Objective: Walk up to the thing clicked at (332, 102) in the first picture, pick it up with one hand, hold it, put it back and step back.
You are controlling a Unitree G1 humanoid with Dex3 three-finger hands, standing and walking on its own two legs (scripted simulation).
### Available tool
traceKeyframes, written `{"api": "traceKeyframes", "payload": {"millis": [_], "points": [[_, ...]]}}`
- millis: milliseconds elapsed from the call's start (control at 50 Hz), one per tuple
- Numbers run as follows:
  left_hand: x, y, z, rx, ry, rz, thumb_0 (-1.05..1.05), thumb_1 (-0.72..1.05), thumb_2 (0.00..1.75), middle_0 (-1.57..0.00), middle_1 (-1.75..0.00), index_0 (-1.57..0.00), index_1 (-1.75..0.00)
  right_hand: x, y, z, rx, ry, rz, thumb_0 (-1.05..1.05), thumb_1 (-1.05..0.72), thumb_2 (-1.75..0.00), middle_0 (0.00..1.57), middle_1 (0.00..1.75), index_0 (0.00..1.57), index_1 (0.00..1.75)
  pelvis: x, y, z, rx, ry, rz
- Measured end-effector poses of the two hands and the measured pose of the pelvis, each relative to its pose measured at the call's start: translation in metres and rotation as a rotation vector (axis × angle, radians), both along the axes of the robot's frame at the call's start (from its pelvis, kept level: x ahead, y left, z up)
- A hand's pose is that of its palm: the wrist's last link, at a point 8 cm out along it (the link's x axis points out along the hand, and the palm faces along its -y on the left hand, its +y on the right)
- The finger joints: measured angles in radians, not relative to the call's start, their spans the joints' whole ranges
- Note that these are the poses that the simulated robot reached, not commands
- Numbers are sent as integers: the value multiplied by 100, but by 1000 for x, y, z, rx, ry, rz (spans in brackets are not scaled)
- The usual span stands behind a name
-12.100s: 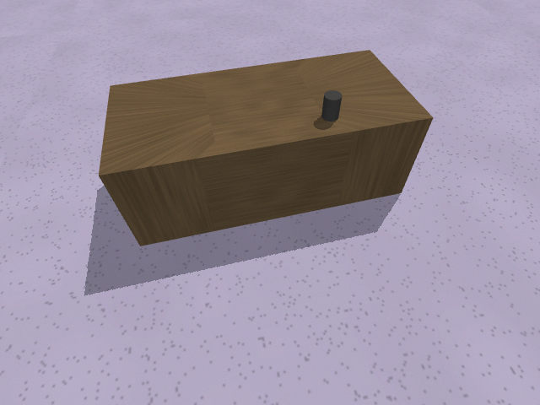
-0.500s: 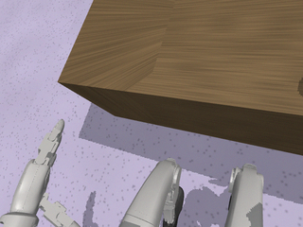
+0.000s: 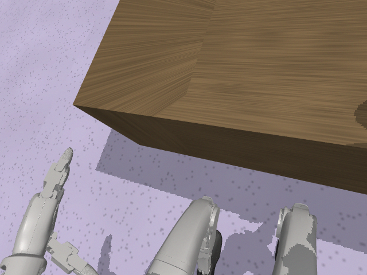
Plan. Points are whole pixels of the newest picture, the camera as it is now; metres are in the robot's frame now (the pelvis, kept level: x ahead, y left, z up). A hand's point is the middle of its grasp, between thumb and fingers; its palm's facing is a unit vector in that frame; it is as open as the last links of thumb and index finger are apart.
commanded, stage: close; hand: right
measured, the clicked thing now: out of the picture +0.51 -0.32 -0.06
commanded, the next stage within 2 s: settle in 0.70 s
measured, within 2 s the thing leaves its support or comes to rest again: leaves its support in 1.12 s
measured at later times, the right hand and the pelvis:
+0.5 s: hand out of the picture +0.50 -0.31 -0.05, palm faces +0.42 +0.91 +0.00, open 13.0 cm; pelvis +0.00 +0.01 +0.00, yaw +1 degrees
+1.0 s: hand out of the picture +0.49 -0.31 -0.04, palm faces +0.41 +0.91 +0.00, open 9.5 cm; pelvis +0.00 +0.01 +0.01, yaw +0 degrees
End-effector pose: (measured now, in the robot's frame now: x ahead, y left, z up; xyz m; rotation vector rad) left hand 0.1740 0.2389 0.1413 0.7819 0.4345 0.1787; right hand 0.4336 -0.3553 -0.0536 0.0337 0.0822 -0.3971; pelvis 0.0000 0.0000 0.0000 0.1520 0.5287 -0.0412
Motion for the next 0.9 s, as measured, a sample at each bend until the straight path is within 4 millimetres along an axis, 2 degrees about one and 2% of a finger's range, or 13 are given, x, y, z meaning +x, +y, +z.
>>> {"api": "traceKeyframes", "payload": {"millis": [180, 380, 500, 600, 640, 720, 820, 900], "points": [[0, 3, 1, 15, 2, -2, -1, -53, 5, -7, -6, -7, -7, 16, 0, 3, -16, -20, -25, -1, 53, -4, 31, 17, 31, 17, -1, 5, 0, -1, 9, 8], [0, 14, -4, 25, 22, 22, -1, -52, 5, -6, -5, -7, -6, 25, 3, 6, -12, -13, -31, -1, 54, -11, 57, 34, 57, 34, 2, 7, 0, 1, 23, 12], [2, 15, -8, 5, 30, 29, -1, -52, 5, -6, -5, -7, -5, 21, 1, 8, -22, -9, -37, -1, 47, -22, 72, 49, 75, 49, 4, 7, 2, -1, 24, 11], [4, 12, -10, -24, 33, 28, -1, -52, 5, -6, -5, -7, -5, 16, 0, 12, -21, -8, -45, -1, 31, -38, 84, 65, 90, 65, 6, 7, 5, -2, 22, 8], [5, 11, -10, -29, 30, 23, -1, -52, 5, -6, -5, -6, -5, 15, 0, 13, -18, -6, -39, -1, 26, -45, 84, 68, 96, 72, 6, 7, 6, -1, 21, 5], [9, 10, -11, -27, 23, 15, -1, -52, 5, -6, -5, -6, -5, 16, 0, 13, -25, -8, -25, -1, 27, -62, 81, 75, 92, 78, 6, 6, 5, -1, 21, 5], [9, 8, -1, -12, -1, -3, -1, -53, 4, -6, -5, -6, -5, 15, -1, 12, -13, -11, -37, 0, 28, -83, 77, 84, 87, 88, 4, 6, 5, -2, 13, 6], [3, 8, 5, 2, 3, 7, -1, -53, 5, -6, -5, -6, -6, 13, 0, 12, -2, -9, -44, -2, 32, -92, 74, 93, 84, 97, 4, 6, 8, -3, 12, 6]]}}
